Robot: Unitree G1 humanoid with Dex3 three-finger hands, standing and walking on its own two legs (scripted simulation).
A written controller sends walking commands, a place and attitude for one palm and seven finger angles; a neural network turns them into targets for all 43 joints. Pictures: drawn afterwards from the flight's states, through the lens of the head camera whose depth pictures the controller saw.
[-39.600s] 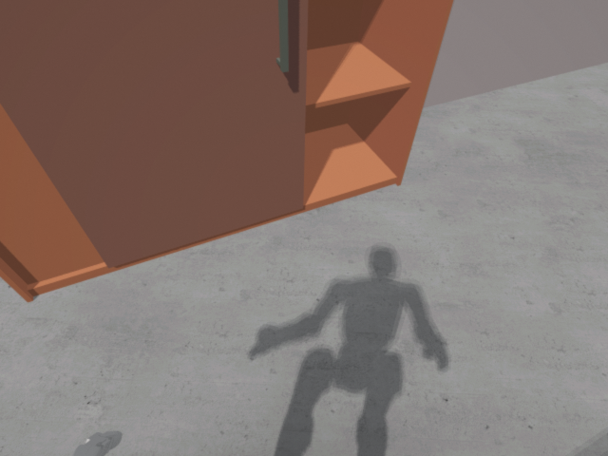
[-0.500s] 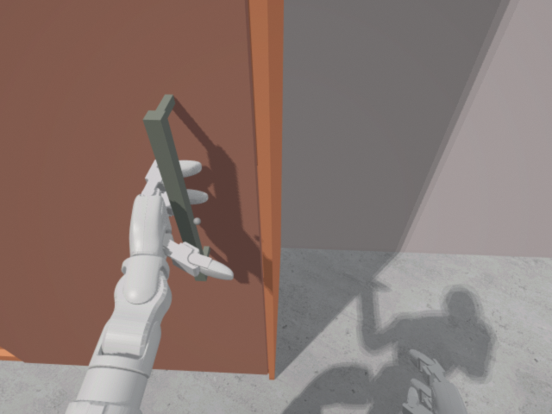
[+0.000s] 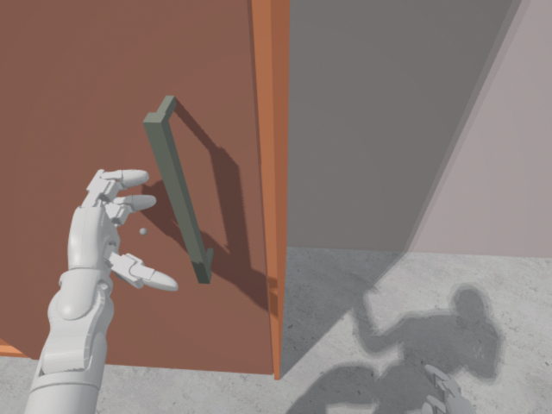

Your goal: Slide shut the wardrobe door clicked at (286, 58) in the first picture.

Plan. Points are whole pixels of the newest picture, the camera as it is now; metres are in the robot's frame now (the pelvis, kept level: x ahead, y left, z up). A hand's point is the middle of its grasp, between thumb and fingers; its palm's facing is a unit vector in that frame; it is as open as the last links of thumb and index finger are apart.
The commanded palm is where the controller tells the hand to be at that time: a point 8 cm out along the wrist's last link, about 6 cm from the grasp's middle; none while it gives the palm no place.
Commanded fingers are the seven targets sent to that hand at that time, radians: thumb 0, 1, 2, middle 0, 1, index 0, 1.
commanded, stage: slip the hand off the handle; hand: left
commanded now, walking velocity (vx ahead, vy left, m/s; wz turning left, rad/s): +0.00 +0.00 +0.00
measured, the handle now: (190, 207) +0.36 +0.16 +0.13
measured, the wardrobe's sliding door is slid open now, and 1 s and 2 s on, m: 0.00 0.00 0.00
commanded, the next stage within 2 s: draw the hand back to the body in 0.58 s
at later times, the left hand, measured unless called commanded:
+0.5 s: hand (122, 302) +0.21 +0.20 +0.13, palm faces +0.20 -0.97 -0.12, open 14.7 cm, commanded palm +0.17 +0.25 +0.14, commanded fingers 0.00 -0.55 0.20 -0.25 -1.15 -0.25 -1.15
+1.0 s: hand (97, 307) +0.19 +0.21 +0.15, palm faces +0.14 -0.99 -0.08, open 14.6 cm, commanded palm +0.15 +0.26 +0.15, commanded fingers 0.00 -0.55 0.20 -0.25 -1.15 -0.25 -1.15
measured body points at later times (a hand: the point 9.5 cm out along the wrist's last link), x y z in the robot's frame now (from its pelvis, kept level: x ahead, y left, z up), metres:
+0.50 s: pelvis -0.01 +0.00 +0.00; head -0.03 -0.01 +0.45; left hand +0.19 +0.25 +0.13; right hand +0.20 -0.21 -0.07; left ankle +0.00 +0.15 -0.73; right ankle +0.00 -0.14 -0.73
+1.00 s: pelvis +0.00 +0.00 +0.00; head -0.04 -0.02 +0.45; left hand +0.18 +0.27 +0.15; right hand +0.19 -0.22 -0.06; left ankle +0.00 +0.15 -0.73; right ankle +0.00 -0.14 -0.73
